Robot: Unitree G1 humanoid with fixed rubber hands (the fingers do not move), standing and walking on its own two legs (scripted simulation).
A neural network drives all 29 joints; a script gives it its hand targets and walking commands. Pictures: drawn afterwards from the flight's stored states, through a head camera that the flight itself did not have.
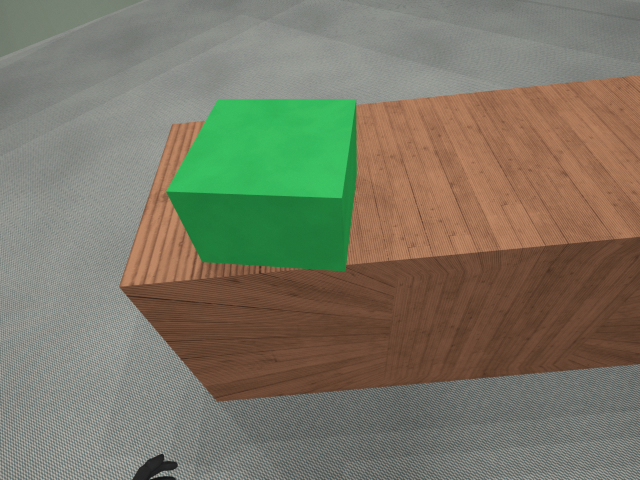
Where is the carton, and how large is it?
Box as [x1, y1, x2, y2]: [166, 99, 356, 271]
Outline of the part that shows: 218,99 166,191 201,260 209,262 345,271 356,176 355,99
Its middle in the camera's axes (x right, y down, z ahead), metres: -0.08 -0.11 +0.74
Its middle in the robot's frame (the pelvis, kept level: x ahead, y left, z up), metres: +0.65 +0.07 -0.01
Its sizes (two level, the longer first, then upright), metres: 0.274 0.268 0.182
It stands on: a pedestal, 0.65 m high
